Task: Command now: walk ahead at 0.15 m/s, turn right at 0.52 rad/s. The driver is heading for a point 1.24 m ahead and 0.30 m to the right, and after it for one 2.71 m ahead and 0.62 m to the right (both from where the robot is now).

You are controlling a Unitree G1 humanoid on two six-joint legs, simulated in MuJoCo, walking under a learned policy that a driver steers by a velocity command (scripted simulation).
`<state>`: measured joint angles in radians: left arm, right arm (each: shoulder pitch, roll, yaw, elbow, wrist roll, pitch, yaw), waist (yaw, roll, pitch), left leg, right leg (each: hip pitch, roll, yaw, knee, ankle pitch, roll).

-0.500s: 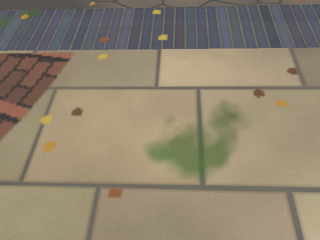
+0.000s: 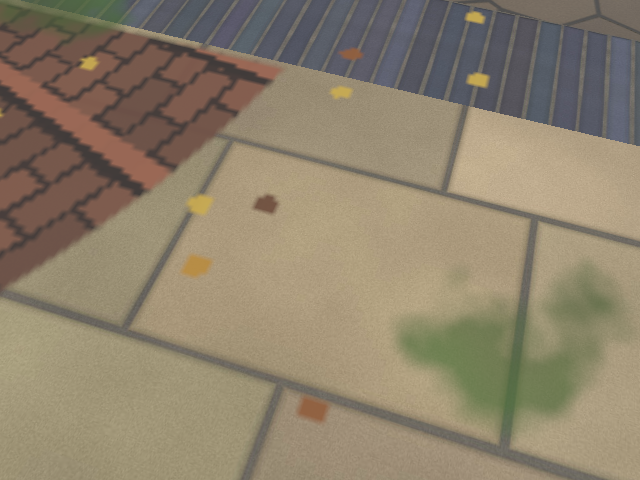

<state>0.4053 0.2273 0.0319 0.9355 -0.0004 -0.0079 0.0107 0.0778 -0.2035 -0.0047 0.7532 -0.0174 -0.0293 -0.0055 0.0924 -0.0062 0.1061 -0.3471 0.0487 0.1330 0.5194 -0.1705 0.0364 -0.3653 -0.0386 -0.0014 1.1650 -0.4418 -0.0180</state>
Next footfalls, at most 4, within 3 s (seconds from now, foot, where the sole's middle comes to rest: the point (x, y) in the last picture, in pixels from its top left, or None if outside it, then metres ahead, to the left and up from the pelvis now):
0.40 right None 0.10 -0.12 -0.77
0.82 left None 0.18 0.06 -0.77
1.20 right None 0.18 -0.15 -0.77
1.58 left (277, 445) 0.47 0.13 -0.77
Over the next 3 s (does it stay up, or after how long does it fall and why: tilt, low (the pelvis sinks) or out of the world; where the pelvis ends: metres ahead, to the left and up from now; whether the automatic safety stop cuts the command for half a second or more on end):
stays up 0.96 -0.12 -0.03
